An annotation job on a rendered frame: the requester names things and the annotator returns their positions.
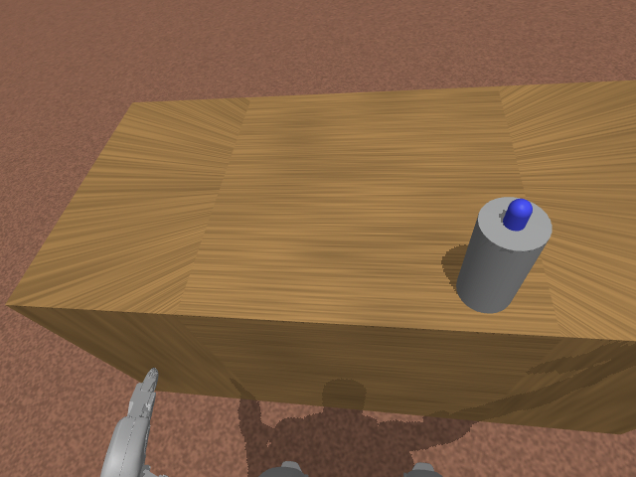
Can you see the left robot hand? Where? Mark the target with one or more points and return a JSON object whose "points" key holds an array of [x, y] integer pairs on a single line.
{"points": [[126, 453]]}

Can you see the bottle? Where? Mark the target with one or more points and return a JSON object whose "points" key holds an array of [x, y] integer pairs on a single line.
{"points": [[509, 235]]}

